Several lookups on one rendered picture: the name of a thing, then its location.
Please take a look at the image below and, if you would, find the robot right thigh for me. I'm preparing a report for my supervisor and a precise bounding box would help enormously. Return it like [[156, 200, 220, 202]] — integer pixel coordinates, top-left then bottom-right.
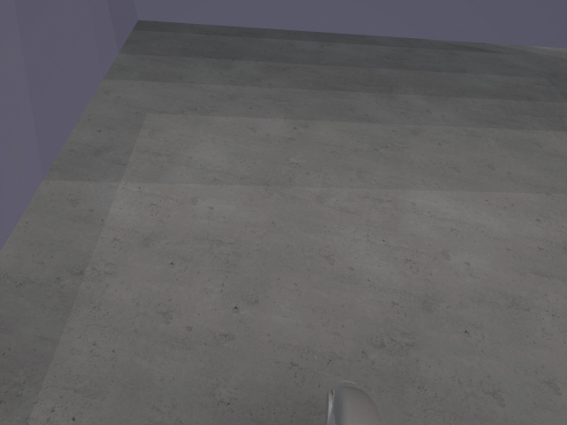
[[325, 386, 387, 425]]

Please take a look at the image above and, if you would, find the robot right shin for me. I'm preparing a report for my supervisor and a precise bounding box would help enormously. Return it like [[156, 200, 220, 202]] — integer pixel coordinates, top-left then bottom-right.
[[338, 381, 356, 388]]

